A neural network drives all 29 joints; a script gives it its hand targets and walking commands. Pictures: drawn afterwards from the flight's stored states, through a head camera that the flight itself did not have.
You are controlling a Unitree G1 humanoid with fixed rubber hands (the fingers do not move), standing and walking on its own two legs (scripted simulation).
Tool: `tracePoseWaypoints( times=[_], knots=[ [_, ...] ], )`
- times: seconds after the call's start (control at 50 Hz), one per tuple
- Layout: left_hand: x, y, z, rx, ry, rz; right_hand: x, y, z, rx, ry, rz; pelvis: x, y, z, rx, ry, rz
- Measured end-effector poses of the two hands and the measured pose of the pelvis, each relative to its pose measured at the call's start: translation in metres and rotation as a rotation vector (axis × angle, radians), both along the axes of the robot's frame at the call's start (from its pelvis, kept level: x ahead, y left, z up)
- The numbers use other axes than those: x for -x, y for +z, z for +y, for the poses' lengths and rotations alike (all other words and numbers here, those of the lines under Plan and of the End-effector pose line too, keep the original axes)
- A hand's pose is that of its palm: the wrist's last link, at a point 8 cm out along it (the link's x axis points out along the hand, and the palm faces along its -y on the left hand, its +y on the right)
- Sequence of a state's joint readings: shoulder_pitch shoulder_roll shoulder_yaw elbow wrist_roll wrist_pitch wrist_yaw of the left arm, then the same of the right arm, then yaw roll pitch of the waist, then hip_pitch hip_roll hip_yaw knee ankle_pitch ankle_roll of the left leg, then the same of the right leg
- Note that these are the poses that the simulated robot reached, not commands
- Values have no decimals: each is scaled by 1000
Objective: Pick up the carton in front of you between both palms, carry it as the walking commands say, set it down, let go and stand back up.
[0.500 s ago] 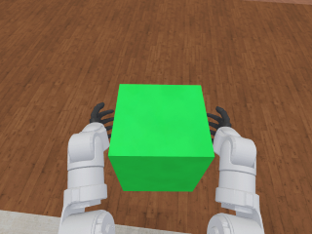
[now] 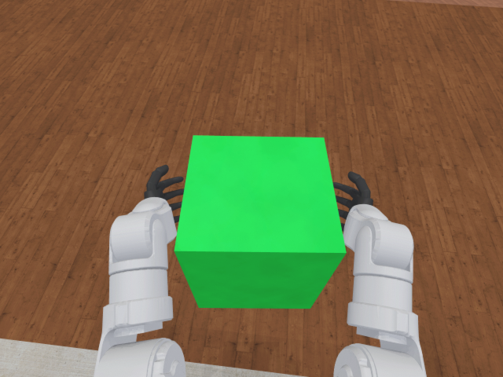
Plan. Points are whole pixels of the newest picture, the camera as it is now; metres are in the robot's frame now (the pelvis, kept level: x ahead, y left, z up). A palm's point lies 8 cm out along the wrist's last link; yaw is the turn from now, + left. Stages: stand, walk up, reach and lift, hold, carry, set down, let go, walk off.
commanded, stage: carry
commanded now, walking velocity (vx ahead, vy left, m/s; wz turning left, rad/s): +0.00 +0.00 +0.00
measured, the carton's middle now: (256, 229) +0.35 +0.00 +0.05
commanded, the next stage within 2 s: none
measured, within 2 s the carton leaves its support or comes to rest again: neither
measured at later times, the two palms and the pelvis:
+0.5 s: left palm (157, 210) +0.33 +0.16 +0.11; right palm (356, 216) +0.33 -0.15 +0.11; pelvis +0.00 +0.00 +0.00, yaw +0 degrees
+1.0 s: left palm (168, 147) +0.44 +0.15 +0.15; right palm (348, 149) +0.45 -0.15 +0.15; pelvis +0.10 +0.00 +0.00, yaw -1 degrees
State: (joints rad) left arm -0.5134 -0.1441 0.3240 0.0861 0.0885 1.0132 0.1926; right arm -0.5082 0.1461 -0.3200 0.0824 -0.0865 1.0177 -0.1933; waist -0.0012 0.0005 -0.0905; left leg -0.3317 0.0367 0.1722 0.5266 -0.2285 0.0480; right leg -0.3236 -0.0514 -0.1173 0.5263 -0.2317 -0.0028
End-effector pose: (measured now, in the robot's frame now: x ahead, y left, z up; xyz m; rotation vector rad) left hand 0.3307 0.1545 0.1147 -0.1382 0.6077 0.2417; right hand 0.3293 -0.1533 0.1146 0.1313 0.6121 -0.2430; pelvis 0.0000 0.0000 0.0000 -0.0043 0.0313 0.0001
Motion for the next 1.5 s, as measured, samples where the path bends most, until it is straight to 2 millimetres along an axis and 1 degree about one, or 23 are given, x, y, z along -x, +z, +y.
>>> tracePoseWaypoints(
  times=[0.54,0.62,0.68,0.76,0.82,0.86,0.92,0.98,1.02,1.06,1.1,1.18,1.24,1.32,1.4,1.46,1.5],
  knots=[
    [-1,0,2,0,0,0,-1,0,2,0,0,0,-1,0,2,1,0,1],
    [-2,2,2,1,1,-5,-2,2,2,-2,-1,-5,-5,1,2,0,1,2],
    [-8,8,1,-1,4,-22,-8,7,1,-8,-5,-23,-11,2,1,1,2,7],
    [-27,25,-5,-15,7,-73,-25,21,-6,-7,-5,-72,-24,3,-5,3,2,15],
    [-45,38,-11,-23,13,-108,-43,33,-13,4,-4,-107,-39,1,-11,5,5,22],
    [-57,42,-13,-20,15,-114,-58,38,-16,9,-3,-112,-51,1,-12,0,5,31],
    [-77,42,-10,-14,16,-92,-83,41,-13,2,3,-91,-71,4,-11,-11,-3,44],
    [-101,38,-3,4,12,-75,-110,40,-4,-8,4,-72,-94,5,-5,-16,-10,50],
    [-120,35,4,15,11,-76,-130,38,3,-6,2,-72,-112,2,1,-16,-13,50],
    [-143,30,11,18,4,-90,-150,35,10,-1,-6,-86,-131,-7,8,-17,-20,43],
    [-166,22,15,19,-12,-88,-167,27,14,7,-24,-86,-149,-13,15,-18,-25,45],
    [-207,6,10,51,-37,-23,-193,7,11,-8,-44,-24,-183,-8,20,0,-18,58],
    [-240,2,4,72,-39,-19,-219,4,7,-29,-45,-25,-211,-3,21,5,-15,66],
    [-290,7,-2,58,-31,-71,-265,12,0,-28,-48,-78,-255,-1,16,3,-9,74],
    [-345,13,-9,28,-20,-111,-324,16,-9,-21,-38,-114,-312,-4,4,3,-3,78],
    [-387,12,-14,4,-4,-115,-374,10,-15,-21,-9,-115,-359,-12,-8,21,-1,64],
    [-408,10,-15,-4,11,-89,-404,5,-15,-19,17,-87,-383,-9,-14,29,0,58]
  ],
)
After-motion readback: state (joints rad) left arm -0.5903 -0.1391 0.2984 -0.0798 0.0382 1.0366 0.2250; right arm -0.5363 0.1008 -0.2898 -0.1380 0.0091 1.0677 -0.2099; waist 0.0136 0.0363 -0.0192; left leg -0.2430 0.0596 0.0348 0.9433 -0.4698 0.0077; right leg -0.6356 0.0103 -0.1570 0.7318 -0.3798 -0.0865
